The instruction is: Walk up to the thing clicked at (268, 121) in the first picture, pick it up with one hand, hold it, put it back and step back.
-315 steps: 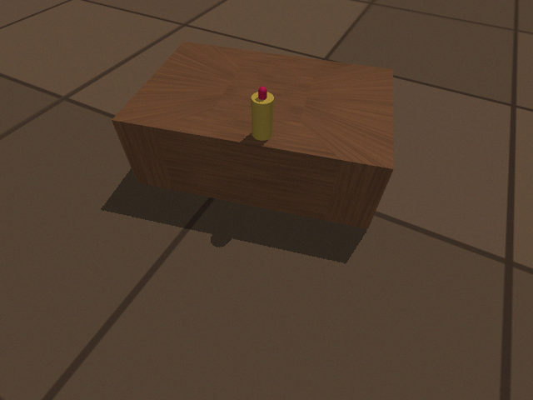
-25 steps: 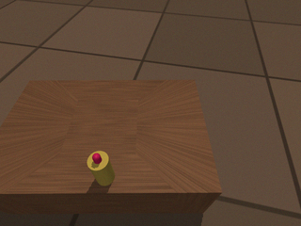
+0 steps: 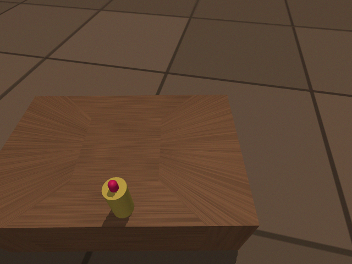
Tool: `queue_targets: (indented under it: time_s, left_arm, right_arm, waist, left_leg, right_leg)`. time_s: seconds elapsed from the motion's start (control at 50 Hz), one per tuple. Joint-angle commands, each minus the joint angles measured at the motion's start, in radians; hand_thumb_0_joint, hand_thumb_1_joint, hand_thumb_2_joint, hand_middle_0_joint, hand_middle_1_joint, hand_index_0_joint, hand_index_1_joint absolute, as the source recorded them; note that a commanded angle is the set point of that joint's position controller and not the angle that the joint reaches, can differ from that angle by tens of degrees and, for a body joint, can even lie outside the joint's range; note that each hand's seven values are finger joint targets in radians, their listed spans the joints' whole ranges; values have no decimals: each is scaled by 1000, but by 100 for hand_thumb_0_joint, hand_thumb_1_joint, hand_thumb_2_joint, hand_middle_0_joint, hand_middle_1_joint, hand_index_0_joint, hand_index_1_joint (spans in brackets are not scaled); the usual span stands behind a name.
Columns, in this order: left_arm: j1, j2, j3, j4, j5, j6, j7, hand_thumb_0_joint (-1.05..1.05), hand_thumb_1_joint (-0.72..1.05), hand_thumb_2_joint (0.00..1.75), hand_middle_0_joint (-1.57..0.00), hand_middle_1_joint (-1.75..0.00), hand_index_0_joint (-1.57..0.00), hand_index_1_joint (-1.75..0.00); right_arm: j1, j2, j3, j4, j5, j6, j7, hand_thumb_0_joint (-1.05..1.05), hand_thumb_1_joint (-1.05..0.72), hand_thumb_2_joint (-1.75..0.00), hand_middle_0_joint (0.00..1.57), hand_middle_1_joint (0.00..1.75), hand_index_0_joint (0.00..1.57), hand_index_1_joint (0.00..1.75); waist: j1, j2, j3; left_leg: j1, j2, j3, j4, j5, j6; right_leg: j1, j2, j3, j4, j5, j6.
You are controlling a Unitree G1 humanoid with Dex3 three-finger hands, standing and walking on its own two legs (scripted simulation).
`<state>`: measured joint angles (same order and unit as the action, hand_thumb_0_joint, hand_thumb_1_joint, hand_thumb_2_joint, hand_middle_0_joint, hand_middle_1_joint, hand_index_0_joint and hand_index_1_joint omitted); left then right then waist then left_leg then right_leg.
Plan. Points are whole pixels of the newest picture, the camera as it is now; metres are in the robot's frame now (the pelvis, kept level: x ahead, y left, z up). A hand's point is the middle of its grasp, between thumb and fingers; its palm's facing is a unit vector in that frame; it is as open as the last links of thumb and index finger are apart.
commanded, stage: stand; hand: left
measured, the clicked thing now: (118, 196) +0.40 +0.22 -0.29
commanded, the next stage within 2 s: go down in 0.50 s
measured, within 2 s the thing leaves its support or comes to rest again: neither
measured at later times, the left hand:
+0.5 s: hand out of the picture +0.07 +0.26 -0.15, palm faces -0.01 -0.94 -0.35, open 7.4 cm
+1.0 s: hand out of the picture +0.15 +0.27 -0.14, palm faces +0.05 -0.94 -0.35, open 14.5 cm
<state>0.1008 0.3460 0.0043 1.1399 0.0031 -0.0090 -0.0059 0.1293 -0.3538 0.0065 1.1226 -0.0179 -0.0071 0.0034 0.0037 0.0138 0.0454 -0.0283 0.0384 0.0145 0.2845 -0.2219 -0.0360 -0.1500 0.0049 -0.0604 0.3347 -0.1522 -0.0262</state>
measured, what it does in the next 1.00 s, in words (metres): stands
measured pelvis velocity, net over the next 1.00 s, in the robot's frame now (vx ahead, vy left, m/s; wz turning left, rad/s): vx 0.00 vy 0.02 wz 0.00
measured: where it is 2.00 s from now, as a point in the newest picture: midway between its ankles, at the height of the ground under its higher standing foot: outside the picture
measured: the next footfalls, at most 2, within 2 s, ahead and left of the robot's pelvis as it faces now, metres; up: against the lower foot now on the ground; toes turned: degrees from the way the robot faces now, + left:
none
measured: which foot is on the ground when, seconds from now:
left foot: down 0.00-1.00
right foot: down 0.00-1.00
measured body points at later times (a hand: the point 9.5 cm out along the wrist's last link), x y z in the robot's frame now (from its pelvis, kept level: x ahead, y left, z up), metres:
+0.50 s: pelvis +0.00 +0.00 +0.00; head +0.01 +0.00 +0.45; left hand +0.08 +0.30 -0.13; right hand +0.06 -0.30 -0.14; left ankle -0.04 +0.14 -0.75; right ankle +0.02 -0.10 -0.75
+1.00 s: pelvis +0.00 +0.02 -0.01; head +0.03 +0.02 +0.43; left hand +0.15 +0.32 -0.12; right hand +0.11 -0.23 -0.13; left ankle -0.04 +0.14 -0.75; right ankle +0.02 -0.10 -0.75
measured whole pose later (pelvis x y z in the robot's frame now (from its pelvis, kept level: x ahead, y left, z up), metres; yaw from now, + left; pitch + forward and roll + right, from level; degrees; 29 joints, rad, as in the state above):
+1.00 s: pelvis +0.00 +0.02 -0.01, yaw +0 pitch +5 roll +0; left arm 0.07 0.31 0.14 0.77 0.05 0.23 -0.01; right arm 0.24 -0.24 0.00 0.72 0.03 -0.08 -0.05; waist -0.02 0.02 -0.01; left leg -0.29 0.02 0.02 0.54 -0.33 -0.01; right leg -0.39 -0.02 -0.05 0.52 -0.22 0.00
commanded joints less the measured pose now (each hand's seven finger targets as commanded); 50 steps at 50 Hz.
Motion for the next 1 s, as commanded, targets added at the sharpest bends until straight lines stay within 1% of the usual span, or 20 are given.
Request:
queue_targets:
  time_s: [0.0, 0.18, 0.36, 0.56, 0.58, 0.6, 0.62, 0.64, 0.66, 0.68, 0.7, 0.72, 0.74, 0.76, 0.82, 0.84, 0.9, 0.94, 0.96, 0.98]
  left_arm:
    - [-46, 226, 36, -60, 4, -26, 16, 0, 90, 90, -20, -30, -20, -30]
    - [-35, 229, 37, -58, 5, -26, 15, 0, 90, 90, -20, -30, -20, -30]
    - [-36, 222, 36, -62, 4, -27, 15, 0, 90, 90, -20, -30, -20, -30]
    - [-36, 225, 38, -57, 4, -23, 13, 0, 90, 90, -20, -30, -20, -30]
    - [-34, 226, 37, -59, 6, -24, 13, 0, 82, 82, -12, -22, -12, -22]
    - [-385, 36, 34, -410, -42, -112, 27, 0, 74, 74, -4, -14, -4, -14]
    - [-451, 129, 74, -352, -34, -102, 34, 0, 66, 66, 0, -6, -1, -6]
    - [-227, 259, 156, -169, -6, -61, 41, 0, 58, 58, 0, -4, 0, -2]
    - [-196, 248, 164, -117, 12, -41, 30, 0, 50, 50, 0, -5, -1, -3]
    - [-299, 266, 171, -191, 26, -44, 19, 0, 42, 42, 0, -4, -1, -3]
    - [-281, 278, 193, -210, 42, -51, 15, 0, 34, 34, 0, -4, -1, -3]
    - [-125, 237, 204, -153, 58, -26, 11, 0, 26, 26, -1, -5, -2, -3]
    - [-66, 217, 203, -185, 62, -4, 7, 0, 19, 20, -1, -5, -2, -3]
    - [-71, 235, 218, -246, 64, 17, 9, 0, 12, 16, -2, -4, -4, -1]
    - [-44, 193, 198, -328, 69, 110, 13, 0, -3, 10, -3, -4, -5, -1]
    - [-46, 169, 183, -353, 66, 142, 8, 0, -5, 11, -3, -4, -4, -1]
    - [-79, 167, 180, -461, 56, 218, 11, 0, -22, 9, -4, -3, -5, -2]
    - [-47, 150, 179, -501, 51, 254, 8, 0, -35, 7, -5, -5, -6, -4]
    - [-64, 155, 176, -557, 48, 267, 5, 0, -38, 7, -5, -6, -6, -5]
    - [-69, 183, 197, -600, 47, 276, 7, 0, -42, 6, -5, -6, -6, -5]
  right_arm:
    - [-18, -201, -41, -59, 2, -15, -14, 0, -90, -90, 20, 30, 20, 30]
    - [-14, -207, -45, -58, 4, -15, -12, 0, -90, -90, 20, 30, 20, 30]
    - [-10, -205, -41, -59, 5, -18, -14, 0, -90, -90, 20, 30, 20, 30]
    - [-11, -210, -44, -58, 3, -14, -13, 0, -90, -90, 20, 30, 20, 30]
    - [-10, -208, -44, -60, 3, -16, -13, 0, -98, -95, 20, 30, 20, 30]
    - [-40, -25, 6, -339, 71, -72, -34, 0, -100, -92, 20, 30, 20, 30]
    - [16, -60, -5, -284, 72, -74, -44, 0, -100, -93, 20, 30, 20, 30]
    - [57, -98, -28, -274, 75, -62, -55, 0, -100, -93, 20, 30, 20, 30]
    - [73, -91, -40, -285, 65, -58, -52, 0, -100, -93, 20, 30, 20, 30]
    - [80, -87, -49, -318, 61, -65, -54, 0, -99, -92, 20, 30, 20, 30]
    - [89, -90, -67, -347, 50, -74, -57, 0, -99, -92, 20, 30, 20, 30]
    - [123, -76, -73, -347, 43, -77, -56, 0, -98, -92, 20, 30, 20, 30]
    - [128, -79, -80, -376, 44, -81, -55, 0, -97, -92, 20, 30, 20, 30]
    - [119, -80, -84, -406, 44, -89, -56, 0, -96, -91, 20, 30, 20, 30]
    - [97, -65, -81, -461, 52, -102, -64, 0, -94, -90, 20, 30, 20, 30]
    - [81, -61, -79, -486, 54, -102, -64, 0, -93, -90, 20, 30, 20, 30]
    - [56, -54, -69, -533, 57, -111, -68, 0, -91, -90, 20, 30, 20, 30]
    - [71, -49, -69, -546, 57, -120, -69, 0, -88, -89, 20, 30, 20, 30]
    - [72, -46, -67, -556, 56, -124, -70, 0, -87, -89, 20, 30, 20, 30]
    - [70, -45, -65, -564, 55, -128, -72, 0, -87, -89, 20, 30, 20, 30]
  waist:
    - [-3, -19, -72]
    - [-3, -15, -60]
    - [-1, -15, -70]
    - [3, -10, -45]
    - [-3, -12, -66]
    - [-123, 13, 50]
    - [-75, -56, -39]
    - [-39, -39, -40]
    - [-27, -54, -70]
    - [-28, -52, -123]
    - [-14, -36, -220]
    - [5, -21, -258]
    - [19, 8, -279]
    - [29, 42, -306]
    - [15, 28, -288]
    - [4, 5, -264]
    - [4, -18, -209]
    - [-5, -27, -217]
    - [-10, -17, -216]
    - [-6, -13, -226]
  left_leg:
    - [-66, 104, -71, -46, 114, 43]
    - [-68, 103, -76, -43, 77, 48]
    - [-60, 108, -77, -46, 144, 45]
    - [-82, 104, -79, -49, 68, 48]
    - [-68, 107, -76, -46, 87, 48]
    - [-236, -55, 43, 44, -2, 56]
    - [-228, -55, 38, 62, 2, 63]
    - [-242, -56, 41, 74, 18, 59]
    - [-271, -59, 36, 111, 32, 59]
    - [-275, -55, 30, 130, 42, 61]
    - [-264, -57, 30, 146, 65, 59]
    - [-279, -61, 24, 161, 106, 54]
    - [-277, -66, 26, 166, 127, 50]
    - [-266, -70, 25, 166, 158, 46]
    - [-266, -70, 18, 170, 197, 42]
    - [-273, -67, 15, 174, 175, 45]
    - [-288, -57, 10, 179, 109, 44]
    - [-287, -53, 5, 194, 110, 44]
    - [-291, -54, 5, 202, 105, 44]
    - [-293, -51, 2, 210, 117, 43]
  right_leg:
    - [78, -146, 134, -50, 154, -2]
    - [60, -142, 142, -61, 102, 0]
    - [77, -143, 134, -38, 206, -2]
    - [59, -140, 141, -57, 82, -1]
    - [66, -145, 142, -50, 113, -5]
    - [-148, -30, 56, -11, 22, 23]
    - [-58, -38, 47, -4, -6, 34]
    - [-54, -33, 39, 9, -15, 27]
    - [-69, -32, 39, 36, -6, 21]
    - [-62, -34, 37, 67, 16, 21]
    - [-22, -39, 42, 95, 56, 21]
    - [-7, -42, 40, 117, 103, 17]
    - [1, -36, 39, 128, 118, 12]
    - [25, -34, 39, 128, 147, 9]
    - [21, -27, 27, 127, 183, 10]
    - [-8, -23, 24, 123, 154, 12]
    - [-72, -14, 11, 117, 52, 12]
    - [-92, -10, 8, 137, 49, 13]
    - [-101, -11, 9, 143, 46, 13]
    - [-101, -12, 9, 149, 55, 14]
